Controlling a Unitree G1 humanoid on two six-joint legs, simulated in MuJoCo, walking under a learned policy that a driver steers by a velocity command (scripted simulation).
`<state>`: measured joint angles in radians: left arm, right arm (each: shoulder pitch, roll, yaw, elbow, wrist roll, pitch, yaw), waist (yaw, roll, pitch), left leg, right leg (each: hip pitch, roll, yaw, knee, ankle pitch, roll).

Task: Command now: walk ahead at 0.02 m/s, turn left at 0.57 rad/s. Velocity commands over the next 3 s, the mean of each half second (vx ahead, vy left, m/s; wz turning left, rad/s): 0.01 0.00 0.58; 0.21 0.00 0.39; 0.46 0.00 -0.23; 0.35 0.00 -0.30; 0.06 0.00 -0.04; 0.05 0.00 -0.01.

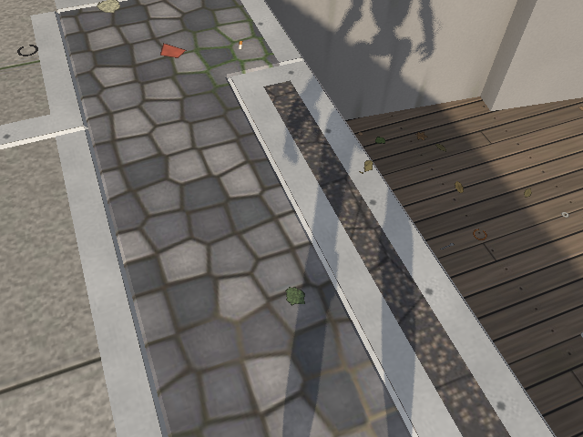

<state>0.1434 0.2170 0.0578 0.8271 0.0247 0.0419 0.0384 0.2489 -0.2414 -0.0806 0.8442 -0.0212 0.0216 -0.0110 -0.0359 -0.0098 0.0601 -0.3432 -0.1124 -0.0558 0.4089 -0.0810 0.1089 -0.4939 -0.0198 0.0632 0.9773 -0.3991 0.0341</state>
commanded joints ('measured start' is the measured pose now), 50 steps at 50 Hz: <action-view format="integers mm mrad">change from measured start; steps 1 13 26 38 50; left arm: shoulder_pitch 30 44 155 -44 -29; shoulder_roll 77 229 197 187 135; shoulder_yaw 16 35 34 25 21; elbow -64 -136 -143 -237 -139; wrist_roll -4 13 5 20 15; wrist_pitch -1 -39 -48 -25 -45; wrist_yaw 0 26 0 -58 -93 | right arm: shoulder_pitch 39 -55 -99 144 200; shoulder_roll -151 -157 -106 -219 -137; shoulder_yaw -37 -54 -14 -17 25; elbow -59 -123 -165 -139 -46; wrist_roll -4 -19 8 -3 9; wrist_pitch -1 6 56 -6 -87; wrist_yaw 4 4 66 32 21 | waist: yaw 0 25 80 -71 -10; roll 131 -97 -151 155 91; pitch -107 2 -80 76 61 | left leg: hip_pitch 130 -288 -217 327 423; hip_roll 253 0 86 483 299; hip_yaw -354 -75 54 -511 -143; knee -182 519 536 -298 -311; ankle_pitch -208 -430 -364 -594 11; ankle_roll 137 -118 -174 161 103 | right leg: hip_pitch -18 252 522 -324 -342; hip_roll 30 -378 -259 -64 -72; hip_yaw -18 383 -23 -80 -102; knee -61 -836 -619 54 -41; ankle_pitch -1 33 691 -109 280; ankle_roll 3 -262 -249 -53 -10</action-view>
